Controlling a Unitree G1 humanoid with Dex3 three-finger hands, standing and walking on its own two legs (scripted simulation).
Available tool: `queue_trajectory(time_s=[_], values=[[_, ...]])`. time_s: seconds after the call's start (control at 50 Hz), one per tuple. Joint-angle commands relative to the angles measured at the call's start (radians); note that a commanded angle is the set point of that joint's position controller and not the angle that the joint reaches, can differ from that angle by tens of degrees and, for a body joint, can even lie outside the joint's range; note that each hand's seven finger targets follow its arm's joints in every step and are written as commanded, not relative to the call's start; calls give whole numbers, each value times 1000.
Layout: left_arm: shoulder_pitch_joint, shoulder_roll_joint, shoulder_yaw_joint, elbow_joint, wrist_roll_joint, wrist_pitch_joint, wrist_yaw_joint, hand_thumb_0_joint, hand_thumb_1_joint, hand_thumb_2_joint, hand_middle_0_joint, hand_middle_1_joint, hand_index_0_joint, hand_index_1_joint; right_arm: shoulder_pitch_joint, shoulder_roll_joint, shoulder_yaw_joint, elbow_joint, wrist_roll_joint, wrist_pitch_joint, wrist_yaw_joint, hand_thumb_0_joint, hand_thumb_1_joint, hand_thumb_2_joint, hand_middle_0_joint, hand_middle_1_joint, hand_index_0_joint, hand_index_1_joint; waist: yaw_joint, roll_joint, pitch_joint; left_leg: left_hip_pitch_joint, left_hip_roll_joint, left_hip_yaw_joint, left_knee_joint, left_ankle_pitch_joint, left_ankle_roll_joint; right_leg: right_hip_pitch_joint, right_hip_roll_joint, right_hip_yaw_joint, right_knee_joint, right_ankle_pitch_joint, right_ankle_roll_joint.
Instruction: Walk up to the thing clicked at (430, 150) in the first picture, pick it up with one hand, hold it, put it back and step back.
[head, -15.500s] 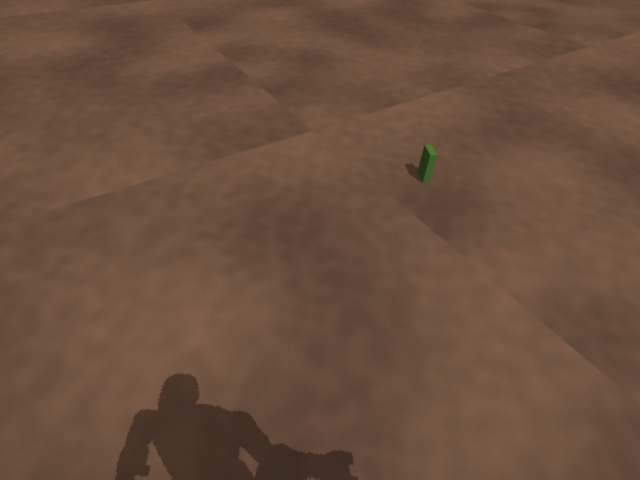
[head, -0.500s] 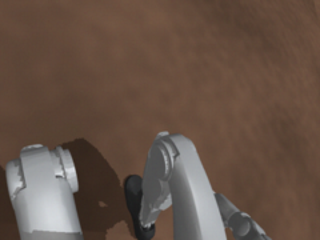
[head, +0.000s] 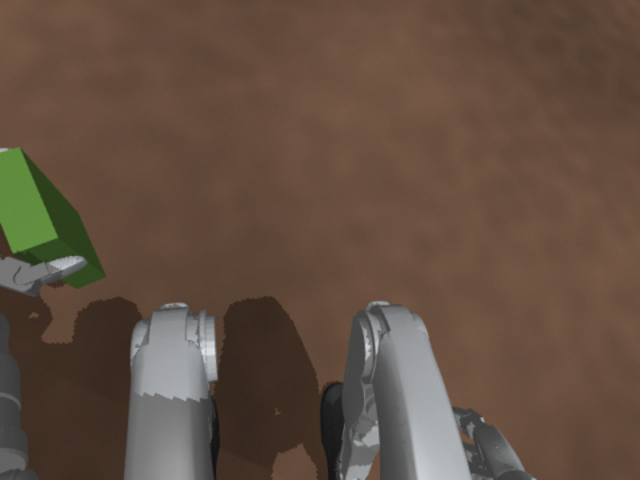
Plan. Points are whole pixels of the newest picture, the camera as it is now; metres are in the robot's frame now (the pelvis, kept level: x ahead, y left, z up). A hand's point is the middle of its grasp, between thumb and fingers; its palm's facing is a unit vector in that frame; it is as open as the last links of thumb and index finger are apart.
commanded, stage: hold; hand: left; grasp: from the side
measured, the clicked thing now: (52, 228) +0.40 +0.31 -0.07
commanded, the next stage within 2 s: none
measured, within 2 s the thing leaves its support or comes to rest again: neither
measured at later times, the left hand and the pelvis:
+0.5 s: hand out of the picture +0.37 +0.27 +0.20, palm faces +0.42 -0.91 -0.02, open 12.7 cm; pelvis +0.03 +0.00 +0.19, yaw +5 degrees
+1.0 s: hand out of the picture +0.37 +0.25 +0.33, palm faces +0.39 -0.92 -0.07, open 12.7 cm; pelvis +0.05 +0.01 +0.30, yaw +8 degrees
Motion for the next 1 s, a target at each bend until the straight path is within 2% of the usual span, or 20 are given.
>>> queue_trajectory(time_s=[0.0,0.06,0.1,0.12,0.16,0.24,0.26,0.36,0.4,0.5,0.54,0.58,0.62,0.64,0.68,0.74,0.8,0.84,0.9,0.98], values=[[-271,225,46,-392,-48,-49,24,0,-124,1160,-1146,-1410,-1200,-1381,91,-220,-134,-83,35,-44,-47,0,-895,-892,201,300,200,300,20,233,-724,549,-18,65,-381,103,23,361,33,41,-340,168,-34],[-281,230,50,-532,-41,-21,38,0,-160,1115,-1106,-1353,-1159,-1326,118,-199,-156,-80,43,-53,-60,0,-891,-892,201,300,200,300,29,187,-787,597,-15,75,-416,137,28,479,24,87,-430,188,-22],[-175,123,-11,-465,-52,14,29,0,-174,1088,-1096,-1327,-1148,-1301,102,-187,-162,-90,50,-66,-67,0,-896,-892,201,300,200,300,12,136,-737,592,-15,79,-441,147,34,526,19,103,-484,198,-13],[-238,137,0,-544,-59,14,30,0,-175,1079,-1095,-1321,-1147,-1295,117,-182,-168,-76,52,-74,-71,0,-894,-892,201,300,200,300,14,134,-756,611,-15,83,-453,156,34,553,18,113,-506,203,-12],[-106,97,6,-478,-63,47,33,0,-165,1098,-1127,-1338,-1177,-1314,102,-181,-175,-88,61,-81,-78,0,-894,-892,201,300,200,300,40,129,-739,662,-17,84,-503,173,35,581,18,100,-532,214,-15],[-37,47,-20,-621,-57,96,84,0,-134,1150,-1171,-1390,-1220,-1367,86,-161,-177,-130,82,-85,-91,0,-885,-890,200,300,200,300,73,150,-766,824,-18,79,-632,197,26,656,20,80,-610,215,-26],[-27,68,-1,-676,-49,108,107,0,-149,1132,-1166,-1378,-1216,-1354,84,-157,-177,-139,87,-85,-95,0,-885,-889,201,300,200,300,82,152,-759,850,-17,77,-665,191,24,680,21,81,-639,208,-24],[66,-74,-104,-638,-23,171,184,0,-141,1168,-1179,-1408,-1228,-1387,76,-124,-172,-131,95,-105,-114,0,-884,-889,201,300,200,300,34,104,-608,926,-19,81,-783,217,29,766,24,89,-772,241,-15],[-5,-26,-76,-693,-7,160,204,0,-164,1146,-1179,-1398,-1227,-1376,88,-116,-172,-122,89,-113,-121,0,-891,-890,200,300,200,300,37,121,-597,958,-21,85,-826,231,29,834,19,96,-811,261,-14],[-17,-42,-164,-716,55,145,228,0,-136,1138,-1181,-1390,-1227,-1368,124,-96,-169,-93,73,-129,-135,0,-881,-888,201,300,200,300,21,158,-572,1133,-25,82,-945,261,17,906,14,92,-902,289,-16],[71,-117,-189,-562,50,152,230,0,-116,1148,-1179,-1397,-1226,-1374,113,-95,-164,-94,70,-137,-134,0,-880,-887,201,300,200,300,13,115,-508,1140,-26,73,-989,252,16,927,14,82,-935,282,-16],[22,-79,-164,-616,54,137,234,0,-119,1154,-1194,-1406,-1237,-1386,117,-100,-169,-99,69,-140,-132,0,-884,-889,200,300,200,300,35,142,-517,1195,-27,71,-1033,250,12,965,9,82,-971,283,-19],[3,-71,-191,-663,67,138,237,0,-141,1143,-1191,-1400,-1234,-1381,129,-95,-167,-101,70,-138,-131,0,-891,-890,200,300,200,300,39,140,-512,1245,-31,84,-1067,272,12,1026,9,83,-1020,305,-18],[61,-93,-201,-587,73,148,238,0,-147,1136,-1199,-1400,-1241,-1382,135,-93,-163,-98,69,-138,-129,0,-892,-890,200,300,200,300,34,125,-482,1259,-31,82,-1092,275,11,1047,8,80,-1040,308,-18],[3,-110,-217,-641,65,133,238,0,-128,1134,-1203,-1392,-1241,-1377,130,-83,-157,-107,71,-149,-127,0,-891,-890,200,300,200,300,39,140,-493,1302,-33,87,-1115,304,8,1080,7,82,-1064,338,-19],[32,-105,-197,-517,76,131,248,0,-153,1111,-1197,-1376,-1231,-1362,138,-87,-161,-86,68,-151,-123,0,-899,-892,200,300,200,300,36,97,-418,1304,-30,82,-1159,271,9,1098,6,78,-1106,313,-16],[31,-148,-250,-532,87,121,254,0,-175,1078,-1156,-1332,-1190,-1319,133,-81,-155,-101,63,-153,-117,0,-900,-892,200,300,200,300,36,105,-421,1364,-32,79,-1208,287,6,1146,3,75,-1143,332,-16],[-57,-118,-242,-632,91,106,258,0,-160,1061,-1150,-1314,-1185,-1300,143,-74,-153,-103,62,-156,-117,0,-900,-892,200,300,200,300,47,143,-465,1430,-33,82,-1235,321,1,1187,2,74,-1162,360,-19],[-5,-142,-251,-539,101,105,265,0,-121,1076,-1149,-1317,-1180,-1305,155,-80,-160,-84,55,-155,-114,0,-901,-893,200,300,200,300,36,117,-413,1453,-28,73,-1278,307,0,1195,4,69,-1192,351,-17],[-64,-151,-270,-586,108,93,283,0,-129,1054,-1115,-1281,-1145,-1270,158,-67,-147,-86,49,-156,-117,0,-904,-894,200,300,200,300,41,121,-427,1498,-33,83,-1314,323,0,1254,4,68,-1234,371,-16]])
